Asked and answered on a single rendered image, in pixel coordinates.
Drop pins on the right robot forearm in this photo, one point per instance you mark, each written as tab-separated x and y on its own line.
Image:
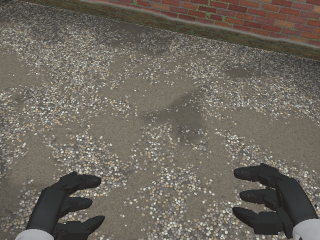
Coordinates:
307	230

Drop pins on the right robot hand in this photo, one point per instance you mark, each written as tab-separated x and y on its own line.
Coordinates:
289	200

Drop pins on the left robot forearm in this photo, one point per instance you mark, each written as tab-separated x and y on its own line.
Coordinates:
34	234

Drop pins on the left robot hand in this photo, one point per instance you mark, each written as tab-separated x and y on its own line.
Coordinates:
54	203

